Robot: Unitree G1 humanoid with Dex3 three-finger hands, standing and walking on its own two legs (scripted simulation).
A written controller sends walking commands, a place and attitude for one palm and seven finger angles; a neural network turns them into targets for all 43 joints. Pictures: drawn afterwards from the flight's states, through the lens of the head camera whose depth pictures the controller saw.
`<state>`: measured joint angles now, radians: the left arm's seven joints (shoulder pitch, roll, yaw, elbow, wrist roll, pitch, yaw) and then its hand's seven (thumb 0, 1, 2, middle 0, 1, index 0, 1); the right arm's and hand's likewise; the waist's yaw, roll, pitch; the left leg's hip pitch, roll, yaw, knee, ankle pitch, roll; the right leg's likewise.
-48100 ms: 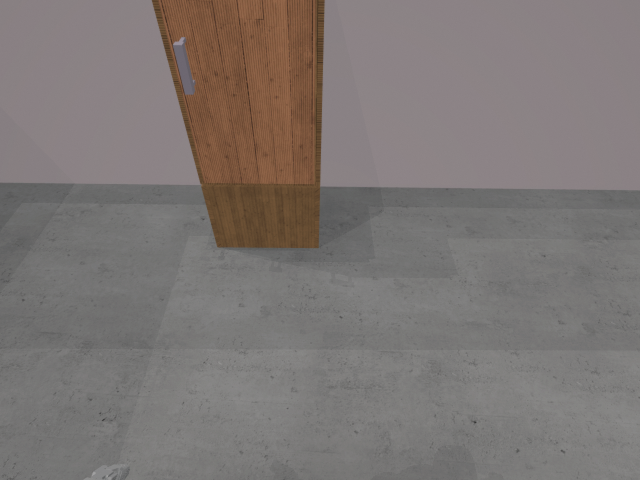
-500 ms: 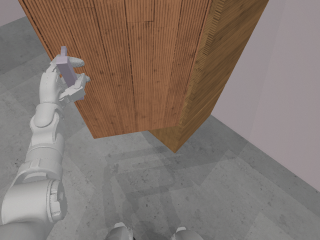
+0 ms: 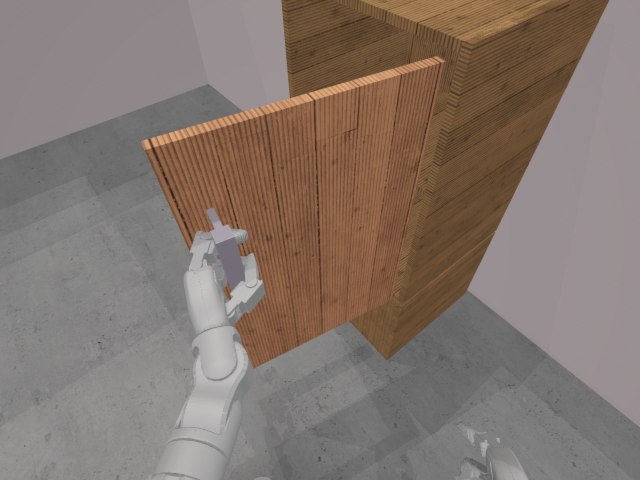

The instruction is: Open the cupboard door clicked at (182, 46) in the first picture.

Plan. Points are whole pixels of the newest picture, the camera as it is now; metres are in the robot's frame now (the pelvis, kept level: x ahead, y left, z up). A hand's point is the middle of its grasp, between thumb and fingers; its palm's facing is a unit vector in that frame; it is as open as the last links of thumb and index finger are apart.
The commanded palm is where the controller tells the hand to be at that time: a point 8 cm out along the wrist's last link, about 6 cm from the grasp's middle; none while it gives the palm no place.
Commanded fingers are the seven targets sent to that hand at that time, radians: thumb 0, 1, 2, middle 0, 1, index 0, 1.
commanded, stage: pull the door open along its arc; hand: left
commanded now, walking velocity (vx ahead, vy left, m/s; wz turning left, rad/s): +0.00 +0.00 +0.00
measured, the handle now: (227, 255) +0.39 +0.14 +0.07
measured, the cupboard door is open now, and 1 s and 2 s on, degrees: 79 88 90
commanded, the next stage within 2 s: open thumb and fingers to let go in 0.18 s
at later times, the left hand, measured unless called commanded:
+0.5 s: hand (280, 309) +0.31 +0.06 +0.07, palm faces +0.34 -0.94 +0.00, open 6.8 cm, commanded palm +0.27 +0.11 +0.06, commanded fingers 0.00 0.06 0.54 -0.34 -1.26 -0.34 -1.26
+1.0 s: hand (281, 309) +0.31 +0.06 +0.07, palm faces +0.29 -0.96 +0.01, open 14.5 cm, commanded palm +0.27 +0.11 +0.06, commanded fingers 0.00 -0.50 0.30 -0.17 -0.45 -0.17 -0.45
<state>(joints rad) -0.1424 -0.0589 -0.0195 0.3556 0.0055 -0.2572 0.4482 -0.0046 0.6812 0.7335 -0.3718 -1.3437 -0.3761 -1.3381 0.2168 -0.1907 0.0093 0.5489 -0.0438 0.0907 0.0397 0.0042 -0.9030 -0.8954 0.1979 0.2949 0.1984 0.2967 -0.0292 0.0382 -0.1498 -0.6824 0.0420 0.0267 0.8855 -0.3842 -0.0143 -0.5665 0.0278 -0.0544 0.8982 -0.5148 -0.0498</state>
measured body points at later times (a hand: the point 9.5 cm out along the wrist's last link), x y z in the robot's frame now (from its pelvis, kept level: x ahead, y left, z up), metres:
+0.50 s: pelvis +0.00 -0.02 +0.00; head +0.02 -0.04 +0.45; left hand +0.29 +0.11 +0.07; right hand +0.16 -0.24 -0.11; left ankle +0.03 +0.13 -0.69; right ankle -0.04 -0.08 -0.69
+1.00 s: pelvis -0.01 +0.01 +0.00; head +0.01 -0.01 +0.45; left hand +0.29 +0.11 +0.07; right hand +0.15 -0.21 -0.11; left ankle +0.03 +0.13 -0.69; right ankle -0.04 -0.08 -0.69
